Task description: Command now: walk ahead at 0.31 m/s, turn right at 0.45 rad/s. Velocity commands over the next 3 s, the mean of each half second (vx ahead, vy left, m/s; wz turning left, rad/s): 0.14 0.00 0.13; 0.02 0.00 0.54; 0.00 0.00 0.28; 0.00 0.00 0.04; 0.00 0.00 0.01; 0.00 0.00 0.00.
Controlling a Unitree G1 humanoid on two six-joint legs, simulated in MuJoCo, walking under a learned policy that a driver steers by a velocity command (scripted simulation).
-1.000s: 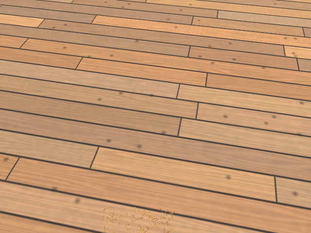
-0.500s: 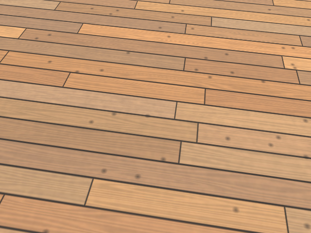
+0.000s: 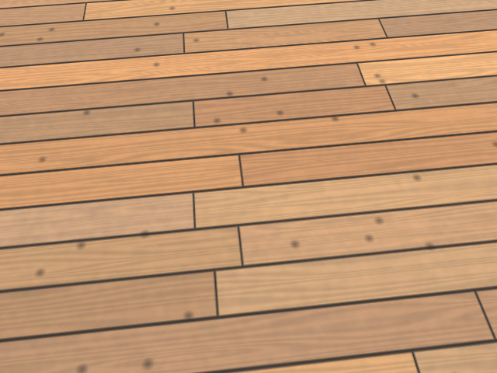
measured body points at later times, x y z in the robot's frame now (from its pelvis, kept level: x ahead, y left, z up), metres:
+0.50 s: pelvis +0.17 +0.04 +0.00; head +0.21 +0.06 +0.45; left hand +0.30 +0.33 -0.11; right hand +0.33 -0.23 -0.09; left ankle +0.24 +0.14 -0.73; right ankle +0.13 -0.10 -0.65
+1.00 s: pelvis +0.20 +0.00 +0.01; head +0.24 -0.01 +0.46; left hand +0.20 +0.30 -0.08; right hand +0.46 -0.21 -0.10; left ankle +0.13 +0.12 -0.65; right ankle +0.25 -0.11 -0.73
